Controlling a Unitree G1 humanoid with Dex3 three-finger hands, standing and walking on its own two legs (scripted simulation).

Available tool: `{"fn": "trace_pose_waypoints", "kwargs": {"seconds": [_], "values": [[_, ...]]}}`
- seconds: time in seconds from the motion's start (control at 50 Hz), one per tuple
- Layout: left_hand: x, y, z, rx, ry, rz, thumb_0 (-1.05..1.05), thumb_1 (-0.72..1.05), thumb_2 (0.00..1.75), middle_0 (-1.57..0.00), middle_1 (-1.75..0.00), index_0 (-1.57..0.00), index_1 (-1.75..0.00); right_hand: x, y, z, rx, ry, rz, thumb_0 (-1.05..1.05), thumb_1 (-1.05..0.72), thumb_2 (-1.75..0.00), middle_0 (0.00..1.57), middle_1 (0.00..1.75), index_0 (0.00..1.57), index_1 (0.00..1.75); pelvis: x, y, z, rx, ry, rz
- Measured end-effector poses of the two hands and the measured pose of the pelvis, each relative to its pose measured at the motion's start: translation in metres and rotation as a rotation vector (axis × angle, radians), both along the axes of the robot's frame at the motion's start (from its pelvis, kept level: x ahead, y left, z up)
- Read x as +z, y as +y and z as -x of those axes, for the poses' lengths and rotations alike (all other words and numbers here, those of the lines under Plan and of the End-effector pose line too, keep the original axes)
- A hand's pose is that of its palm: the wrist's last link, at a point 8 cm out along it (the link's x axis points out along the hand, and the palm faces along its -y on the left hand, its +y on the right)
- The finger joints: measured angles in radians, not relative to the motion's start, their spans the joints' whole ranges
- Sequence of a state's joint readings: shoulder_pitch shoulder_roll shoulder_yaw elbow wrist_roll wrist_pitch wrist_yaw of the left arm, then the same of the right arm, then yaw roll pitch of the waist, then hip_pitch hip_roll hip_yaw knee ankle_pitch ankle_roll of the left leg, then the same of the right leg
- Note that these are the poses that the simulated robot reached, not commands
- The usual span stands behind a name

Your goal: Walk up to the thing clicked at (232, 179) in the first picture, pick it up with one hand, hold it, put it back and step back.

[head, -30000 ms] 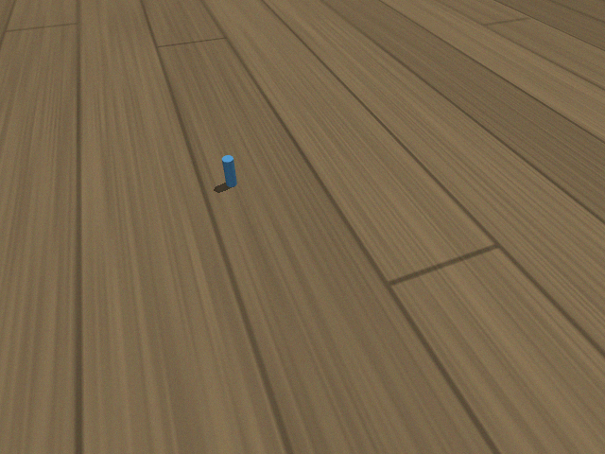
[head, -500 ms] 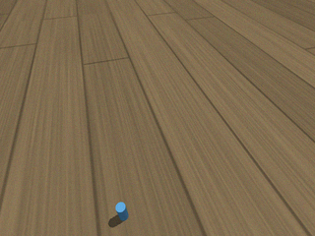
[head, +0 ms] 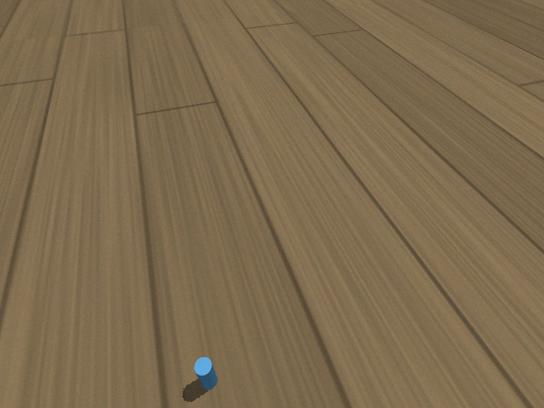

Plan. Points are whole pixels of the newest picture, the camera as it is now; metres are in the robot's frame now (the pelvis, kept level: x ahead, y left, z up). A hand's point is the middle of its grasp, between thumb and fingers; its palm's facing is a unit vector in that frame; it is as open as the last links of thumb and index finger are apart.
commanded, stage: stand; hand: left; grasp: from the side
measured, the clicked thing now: (206, 373) +0.39 +0.21 -0.70
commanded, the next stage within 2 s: step back in 0.40 s
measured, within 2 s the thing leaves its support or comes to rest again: neither
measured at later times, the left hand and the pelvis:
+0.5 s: hand out of the picture +0.08 +0.26 -0.16, palm faces +0.00 -0.94 -0.35, open 7.4 cm; pelvis -0.01 +0.00 -0.01, yaw +0 degrees
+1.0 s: hand out of the picture +0.04 +0.29 -0.18, palm faces -0.10 -0.93 -0.36, open 7.4 cm; pelvis -0.09 +0.04 -0.02, yaw -3 degrees
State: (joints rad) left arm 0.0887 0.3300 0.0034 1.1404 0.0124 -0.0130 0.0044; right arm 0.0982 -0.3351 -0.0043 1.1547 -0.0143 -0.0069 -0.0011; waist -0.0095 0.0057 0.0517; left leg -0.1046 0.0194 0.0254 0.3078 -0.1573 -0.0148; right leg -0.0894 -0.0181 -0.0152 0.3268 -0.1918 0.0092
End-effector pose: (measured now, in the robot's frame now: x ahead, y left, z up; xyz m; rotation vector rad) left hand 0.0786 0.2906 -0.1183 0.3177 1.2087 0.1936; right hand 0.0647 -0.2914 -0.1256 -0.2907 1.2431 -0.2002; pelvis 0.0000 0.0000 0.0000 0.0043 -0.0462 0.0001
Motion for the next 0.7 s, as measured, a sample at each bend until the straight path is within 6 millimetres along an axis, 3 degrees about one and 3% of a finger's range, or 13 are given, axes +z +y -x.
{"fn": "trace_pose_waypoints", "kwargs": {"seconds": [0.44,0.58,0.7], "values": [[-0.002,0.002,0.004,0.015,0.017,0.001,0.01,0.9,0.89,-0.21,-0.3,-0.2,-0.3,-0.001,-0.004,0.001,-0.01,0.015,-0.001,0.01,-0.91,-0.9,0.2,0.3,0.2,0.3,-0.001,-0.002,-0.001,-0.003,0.01,0.001],[-0.007,0.022,0.004,0.012,-0.01,-0.034,0.01,0.9,0.89,-0.21,-0.3,-0.21,-0.3,-0.004,-0.012,0.005,-0.007,0.005,0.038,0.01,-0.91,-0.9,0.2,0.3,0.2,0.3,-0.012,0.006,0.023,0.001,0.016,0.016],[-0.021,0.05,-0.006,-0.028,-0.052,-0.042,0.01,0.9,0.89,-0.21,-0.3,-0.21,-0.3,-0.003,-0.004,0.031,-0.011,0.012,0.096,0.01,-0.91,-0.9,0.2,0.3,0.2,0.3,-0.027,0.03,0.039,-0.002,0.029,0.014]]}}
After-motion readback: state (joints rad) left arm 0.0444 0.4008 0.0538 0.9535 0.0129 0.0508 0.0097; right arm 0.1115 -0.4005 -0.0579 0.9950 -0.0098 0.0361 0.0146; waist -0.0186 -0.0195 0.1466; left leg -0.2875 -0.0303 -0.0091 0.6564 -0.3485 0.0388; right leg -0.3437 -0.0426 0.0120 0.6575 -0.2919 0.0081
